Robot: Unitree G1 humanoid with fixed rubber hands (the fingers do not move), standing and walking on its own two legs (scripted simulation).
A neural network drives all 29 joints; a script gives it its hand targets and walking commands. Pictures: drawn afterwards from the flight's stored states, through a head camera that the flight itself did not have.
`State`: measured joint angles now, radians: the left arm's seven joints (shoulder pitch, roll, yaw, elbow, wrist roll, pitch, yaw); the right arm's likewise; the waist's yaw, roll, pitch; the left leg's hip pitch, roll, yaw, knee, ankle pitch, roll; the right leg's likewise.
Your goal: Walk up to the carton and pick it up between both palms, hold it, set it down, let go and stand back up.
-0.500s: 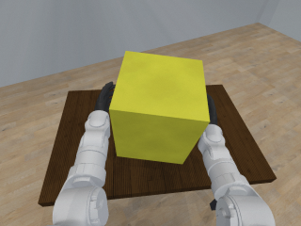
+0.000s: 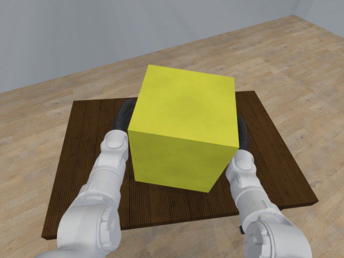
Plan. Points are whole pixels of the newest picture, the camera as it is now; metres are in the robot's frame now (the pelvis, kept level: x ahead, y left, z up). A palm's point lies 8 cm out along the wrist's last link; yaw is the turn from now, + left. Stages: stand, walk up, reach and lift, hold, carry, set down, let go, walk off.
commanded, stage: set down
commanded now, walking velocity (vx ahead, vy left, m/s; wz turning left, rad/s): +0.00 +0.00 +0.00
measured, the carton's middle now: (180, 133) +0.40 -0.05 +0.04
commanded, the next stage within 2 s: none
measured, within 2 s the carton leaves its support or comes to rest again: neither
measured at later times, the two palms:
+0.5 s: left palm (125, 137) +0.43 +0.09 +0.01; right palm (234, 155) +0.35 -0.19 +0.00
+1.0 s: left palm (130, 143) +0.43 +0.08 -0.03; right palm (233, 167) +0.33 -0.20 -0.05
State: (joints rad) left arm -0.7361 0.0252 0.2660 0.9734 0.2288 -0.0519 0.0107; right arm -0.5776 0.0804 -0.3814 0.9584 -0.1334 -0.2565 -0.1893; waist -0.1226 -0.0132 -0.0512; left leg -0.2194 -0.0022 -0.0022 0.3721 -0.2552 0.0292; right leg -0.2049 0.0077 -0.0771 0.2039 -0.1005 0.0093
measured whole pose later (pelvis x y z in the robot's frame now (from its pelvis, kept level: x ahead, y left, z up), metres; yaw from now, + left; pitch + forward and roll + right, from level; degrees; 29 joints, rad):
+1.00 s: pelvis -0.02 +0.01 -0.02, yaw -1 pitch +25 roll -3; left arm -1.01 0.14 0.14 1.57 0.09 -0.45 0.04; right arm -0.69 0.10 -0.56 1.16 -0.26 -0.45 -0.20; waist -0.15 0.05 -0.16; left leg -0.71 0.00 0.00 0.55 -0.27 0.03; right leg -0.70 0.00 -0.07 0.38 -0.11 0.01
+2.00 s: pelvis -0.04 +0.01 -0.03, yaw -3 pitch +27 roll -3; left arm -1.09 0.22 0.11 1.54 -0.03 -0.34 -0.01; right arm -0.88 0.03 -0.49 1.31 -0.16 -0.42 -0.15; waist -0.17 0.06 -0.20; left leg -0.84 0.01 0.03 0.66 -0.29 0.04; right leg -0.83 0.00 -0.05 0.48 -0.12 0.02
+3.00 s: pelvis -0.05 +0.01 -0.02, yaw -1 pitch +13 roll -3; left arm -0.79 0.35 -0.10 1.16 -0.24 -0.10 -0.08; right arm -0.63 -0.04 -0.12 0.94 0.16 -0.07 -0.23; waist -0.18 0.03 -0.13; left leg -0.56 0.00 0.00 0.62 -0.29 0.04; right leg -0.55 0.00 -0.07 0.45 -0.13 0.01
